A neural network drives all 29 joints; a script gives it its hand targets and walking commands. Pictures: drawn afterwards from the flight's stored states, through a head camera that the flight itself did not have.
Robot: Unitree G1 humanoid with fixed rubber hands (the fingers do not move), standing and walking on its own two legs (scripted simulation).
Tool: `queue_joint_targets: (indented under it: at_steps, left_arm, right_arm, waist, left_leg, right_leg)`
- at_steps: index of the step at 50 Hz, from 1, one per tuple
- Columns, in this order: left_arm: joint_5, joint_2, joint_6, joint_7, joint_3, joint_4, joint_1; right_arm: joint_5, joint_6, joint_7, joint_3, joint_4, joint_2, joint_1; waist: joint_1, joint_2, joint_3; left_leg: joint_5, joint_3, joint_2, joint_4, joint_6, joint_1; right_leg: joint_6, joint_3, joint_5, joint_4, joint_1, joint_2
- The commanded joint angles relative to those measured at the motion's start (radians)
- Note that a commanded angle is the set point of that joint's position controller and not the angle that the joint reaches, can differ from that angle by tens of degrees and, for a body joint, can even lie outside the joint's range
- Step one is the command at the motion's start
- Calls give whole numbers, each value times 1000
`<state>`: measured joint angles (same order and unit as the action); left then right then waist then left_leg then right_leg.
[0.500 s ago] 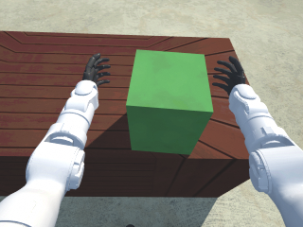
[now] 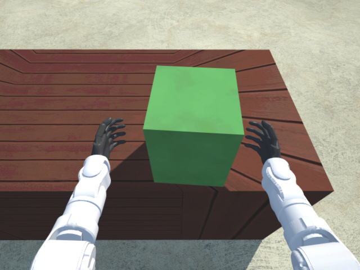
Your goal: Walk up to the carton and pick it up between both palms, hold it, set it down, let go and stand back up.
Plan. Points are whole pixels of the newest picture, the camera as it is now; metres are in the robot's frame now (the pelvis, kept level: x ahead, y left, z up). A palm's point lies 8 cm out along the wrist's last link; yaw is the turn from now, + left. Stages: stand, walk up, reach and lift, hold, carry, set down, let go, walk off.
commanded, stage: set down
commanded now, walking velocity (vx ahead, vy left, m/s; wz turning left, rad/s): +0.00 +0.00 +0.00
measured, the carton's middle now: (191, 129) +0.46 +0.00 +0.01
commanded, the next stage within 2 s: let go in 1.74 s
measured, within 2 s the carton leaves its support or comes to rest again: neither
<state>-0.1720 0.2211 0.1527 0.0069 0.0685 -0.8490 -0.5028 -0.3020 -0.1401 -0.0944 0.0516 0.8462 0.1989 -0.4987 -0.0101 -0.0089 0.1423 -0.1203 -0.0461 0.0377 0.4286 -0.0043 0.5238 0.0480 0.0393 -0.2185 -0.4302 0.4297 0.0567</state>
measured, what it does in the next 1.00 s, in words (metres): stands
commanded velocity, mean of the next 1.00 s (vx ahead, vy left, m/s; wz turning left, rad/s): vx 0.00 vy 0.00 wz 0.00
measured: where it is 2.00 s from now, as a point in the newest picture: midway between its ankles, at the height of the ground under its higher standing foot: outside the picture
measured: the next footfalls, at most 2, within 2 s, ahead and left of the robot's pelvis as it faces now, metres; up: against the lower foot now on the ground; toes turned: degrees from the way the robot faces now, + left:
none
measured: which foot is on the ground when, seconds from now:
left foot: down 0.00-1.00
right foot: down 0.00-1.00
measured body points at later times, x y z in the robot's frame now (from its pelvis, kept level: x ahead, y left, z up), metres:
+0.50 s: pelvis +0.01 +0.00 +0.00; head +0.03 +0.02 +0.45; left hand +0.30 +0.22 -0.01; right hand +0.31 -0.19 -0.01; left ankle +0.04 +0.12 -0.74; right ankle -0.02 -0.08 -0.74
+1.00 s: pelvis +0.02 +0.00 +0.00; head +0.04 +0.01 +0.45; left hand +0.25 +0.22 -0.05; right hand +0.25 -0.20 -0.05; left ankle +0.04 +0.12 -0.74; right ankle -0.02 -0.08 -0.74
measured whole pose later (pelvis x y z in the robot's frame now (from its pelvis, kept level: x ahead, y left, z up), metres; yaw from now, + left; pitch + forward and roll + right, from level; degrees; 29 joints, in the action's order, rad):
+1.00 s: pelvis +0.02 +0.00 +0.00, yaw +0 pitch +1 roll +0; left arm -0.11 0.19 0.28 0.03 0.00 -0.65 0.06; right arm -0.14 -0.41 -0.02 0.06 0.78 0.15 0.04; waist 0.00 -0.03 -0.01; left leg -0.19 -0.06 0.02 0.43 0.00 0.26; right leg 0.05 0.03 -0.29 -0.43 0.16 0.04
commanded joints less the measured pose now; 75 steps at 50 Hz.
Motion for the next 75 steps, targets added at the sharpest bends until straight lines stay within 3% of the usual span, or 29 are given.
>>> queue_joint_targets:
  at_steps: [1,2,3,9,10,11,16,19,20,24,26,27,31,37,38,40,41,43,44,46,48,49,51,55,58,63,64,69,75]
  left_arm:
    - [5,138,72,-1,41,228,-336]
    - [4,133,77,-3,23,247,-345]
    - [5,126,88,-1,21,270,-291]
    - [-9,111,111,20,-5,272,-229]
    - [-21,106,120,19,-24,288,-240]
    - [-19,115,136,23,-15,297,-194]
    - [21,75,185,7,1,234,4]
    - [21,91,223,15,-14,288,-32]
    - [7,101,246,27,-29,324,-5]
    - [-20,57,270,45,-64,322,52]
    - [-25,64,271,38,-81,332,96]
    - [-5,45,268,33,-66,321,174]
    - [10,56,287,31,-68,351,212]
    - [27,63,285,30,-51,338,274]
    - [26,47,278,29,-69,337,320]
    - [50,47,249,27,-57,330,319]
    - [61,50,227,26,-34,319,352]
    - [22,74,232,41,-59,409,303]
    - [33,63,218,39,-64,381,337]
    - [38,81,209,37,-43,422,360]
    - [69,60,165,22,-33,324,427]
    - [64,58,161,17,-37,374,438]
    - [94,68,131,6,-18,341,474]
    - [85,81,94,4,-27,419,476]
    - [108,92,57,-4,-5,380,544]
    - [117,99,-1,-1,-15,431,557]
    - [116,81,-17,-1,-34,426,577]
    - [114,122,-40,5,-19,497,582]
    - [130,112,-100,-2,-31,436,606]
  right_arm:
    - [7,-76,0,-31,-224,138,-367]
    - [12,-79,-3,-49,-219,136,-354]
    - [5,-90,1,-39,-245,130,-312]
    - [7,-96,15,-45,-233,115,-237]
    - [17,-104,14,-62,-242,125,-252]
    - [16,-109,16,-55,-244,113,-208]
    - [15,-171,25,-7,-213,61,-48]
    - [37,-215,31,-51,-212,82,-54]
    - [39,-229,35,-56,-242,83,-39]
    - [34,-253,50,-47,-242,78,19]
    - [58,-266,51,-51,-226,77,66]
    - [62,-279,51,-36,-229,62,105]
    - [75,-326,58,-53,-214,61,168]
    - [93,-359,69,-39,-199,47,230]
    - [114,-367,71,-42,-195,59,265]
    - [128,-350,76,-35,-157,44,285]
    - [133,-337,78,-20,-148,47,305]
    - [127,-349,77,-34,-258,51,271]
    - [140,-339,77,-30,-226,48,312]
    - [135,-340,77,-30,-274,50,330]
    - [160,-320,74,-9,-194,38,368]
    - [165,-324,70,-20,-225,39,411]
    - [190,-311,62,-17,-203,31,436]
    - [192,-284,59,-32,-234,40,474]
    - [201,-262,62,-14,-250,39,492]
    - [225,-217,73,-48,-253,46,530]
    - [243,-208,74,-55,-243,40,559]
    - [230,-192,79,-50,-298,56,567]
    - [273,-153,87,-63,-230,54,585]
  waist:
    - [-3,-4,551]
    - [17,17,531]
    - [-4,21,521]
    - [5,48,441]
    - [33,40,460]
    - [11,39,435]
    - [-17,-1,351]
    - [8,55,323]
    - [-2,65,343]
    - [1,48,303]
    - [30,42,296]
    - [6,21,285]
    - [20,35,252]
    - [2,12,175]
    - [26,32,170]
    - [28,50,115]
    - [3,20,95]
    - [7,16,136]
    - [23,23,127]
    - [-7,11,146]
    - [-7,-18,83]
    - [9,-1,81]
    - [1,0,31]
    - [8,19,37]
    - [-22,-12,-20]
    - [-18,13,-40]
    - [5,25,-63]
    - [-10,15,-21]
    - [-1,17,-63]
  left_leg:
    - [299,27,-33,58,-15,-469]
    - [291,26,-35,60,-16,-459]
    - [288,29,-36,58,-18,-467]
    - [215,40,-28,54,-14,-477]
    - [209,43,-26,58,-14,-466]
    - [209,49,-25,56,-20,-473]
    - [236,49,-32,45,-7,-465]
    - [213,54,-23,53,-23,-491]
    - [222,55,-26,62,-26,-502]
    - [201,65,-19,66,-26,-484]
    - [205,63,-23,74,-25,-489]
    - [218,59,-25,75,-23,-514]
    - [238,66,-20,67,-33,-517]
    - [182,60,-25,52,-14,-495]
    - [180,58,-25,50,-23,-518]
    - [164,55,-30,29,-20,-513]
    - [141,54,-30,16,-17,-523]
    - [146,48,-31,24,-13,-502]
    - [153,47,-29,20,-15,-525]
    - [165,44,-31,16,-13,-533]
    - [152,33,-34,2,-5,-530]
    - [157,32,-32,-9,-7,-532]
    - [162,23,-36,-13,2,-537]
    - [208,22,-32,-22,-9,-582]
    - [235,20,-34,-28,0,-621]
    - [196,7,-25,-47,-4,-646]
    - [208,12,-24,-51,-4,-657]
    - [261,11,-29,-35,-6,-660]
    - [221,9,-19,-50,-3,-665]
  right_leg:
    - [-90,-48,304,51,-87,-30]
    - [-85,-54,311,46,-85,-33]
    - [-83,-51,292,47,-97,-31]
    - [-63,-54,151,67,-27,-33]
    - [-60,-52,150,63,-32,-30]
    - [-60,-54,145,63,-38,-32]
    - [-63,-72,198,64,-96,-43]
    - [-44,-62,127,73,-38,-39]
    - [-42,-62,113,65,-34,-36]
    - [-34,-61,95,62,-15,-31]
    - [-34,-67,103,61,-32,-39]
    - [-36,-64,131,54,-43,-34]
    - [-32,-67,167,60,-84,-36]
    - [-31,-73,172,58,-104,-46]
    - [-27,-73,167,66,-105,-49]
    - [-23,-80,160,83,-119,-57]
    - [-19,-82,146,91,-129,-58]
    - [-29,-80,172,77,-143,-61]
    - [-29,-82,194,81,-144,-67]
    - [-33,-81,211,80,-163,-63]
    - [-37,-88,252,87,-194,-70]
    - [-41,-78,257,90,-217,-70]
    - [-41,-88,280,100,-224,-78]
    - [-40,-77,312,114,-225,-73]
    - [-40,-68,317,133,-211,-67]
    - [-26,-54,201,166,-180,-61]
    - [-26,-52,206,173,-173,-61]
    - [-39,-55,269,162,-185,-61]
    - [-31,-48,171,186,-140,-57]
